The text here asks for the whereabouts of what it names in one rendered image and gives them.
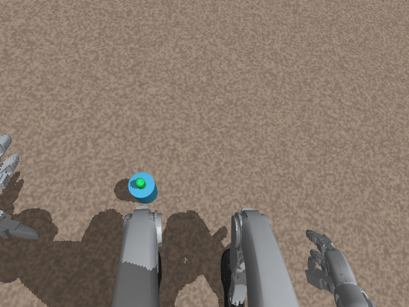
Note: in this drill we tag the right robot arm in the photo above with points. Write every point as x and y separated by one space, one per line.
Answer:
350 295

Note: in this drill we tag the right robot hand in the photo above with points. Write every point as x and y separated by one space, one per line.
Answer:
335 267

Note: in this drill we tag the bottle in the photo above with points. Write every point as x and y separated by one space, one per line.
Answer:
142 187

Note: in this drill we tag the right robot foot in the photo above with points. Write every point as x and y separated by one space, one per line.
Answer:
226 278

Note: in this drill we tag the left robot hand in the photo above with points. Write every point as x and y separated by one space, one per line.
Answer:
8 226

